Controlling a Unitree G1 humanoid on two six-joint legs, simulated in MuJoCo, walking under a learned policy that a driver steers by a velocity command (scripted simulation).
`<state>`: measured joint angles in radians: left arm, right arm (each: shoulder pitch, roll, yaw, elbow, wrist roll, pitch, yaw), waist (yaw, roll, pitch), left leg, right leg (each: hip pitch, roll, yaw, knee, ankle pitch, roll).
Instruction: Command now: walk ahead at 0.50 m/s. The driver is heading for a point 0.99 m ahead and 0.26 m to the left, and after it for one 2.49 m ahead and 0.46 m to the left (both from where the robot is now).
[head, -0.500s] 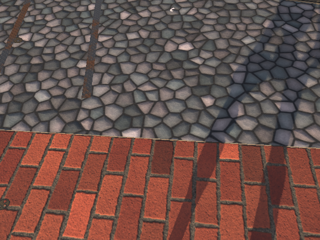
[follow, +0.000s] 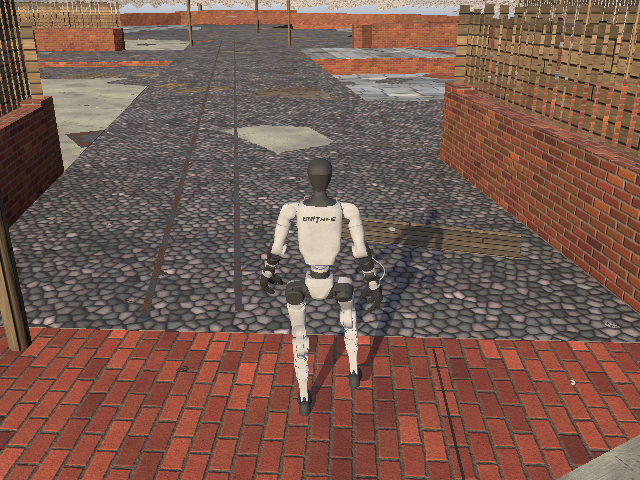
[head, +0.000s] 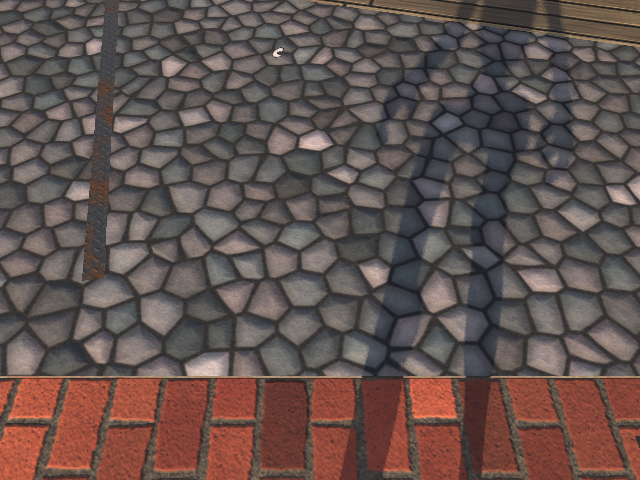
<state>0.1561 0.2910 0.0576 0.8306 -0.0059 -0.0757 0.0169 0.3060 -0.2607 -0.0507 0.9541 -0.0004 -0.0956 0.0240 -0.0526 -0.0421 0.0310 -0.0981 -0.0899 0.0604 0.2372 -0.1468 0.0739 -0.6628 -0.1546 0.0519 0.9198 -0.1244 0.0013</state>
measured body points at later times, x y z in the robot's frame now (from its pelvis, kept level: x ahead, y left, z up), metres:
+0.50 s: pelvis +0.29 -0.07 +0.00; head +0.31 -0.08 +0.45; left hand +0.34 +0.20 -0.12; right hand +0.42 -0.34 -0.12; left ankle +0.37 +0.10 -0.67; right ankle +0.29 -0.15 -0.75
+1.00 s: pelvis +0.57 +0.02 +0.00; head +0.60 +0.04 +0.44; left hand +0.65 +0.32 -0.11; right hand +0.72 -0.23 -0.12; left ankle +0.58 +0.09 -0.75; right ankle +0.65 -0.15 -0.67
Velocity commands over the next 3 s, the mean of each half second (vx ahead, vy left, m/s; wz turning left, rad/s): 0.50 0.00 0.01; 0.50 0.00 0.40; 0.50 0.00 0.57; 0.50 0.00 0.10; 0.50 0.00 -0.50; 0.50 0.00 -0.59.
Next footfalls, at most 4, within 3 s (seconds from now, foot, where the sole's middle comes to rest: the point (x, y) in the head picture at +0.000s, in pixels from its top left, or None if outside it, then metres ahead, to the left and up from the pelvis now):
0.24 right None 0.33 -0.16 -0.78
0.78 left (273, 424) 0.62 0.09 -0.78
1.28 right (314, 294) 0.95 -0.01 -0.78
1.78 left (163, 279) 1.02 0.38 -0.78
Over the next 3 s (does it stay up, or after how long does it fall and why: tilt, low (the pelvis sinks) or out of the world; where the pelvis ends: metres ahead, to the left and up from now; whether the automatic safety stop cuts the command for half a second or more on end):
stays up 1.58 0.47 -0.01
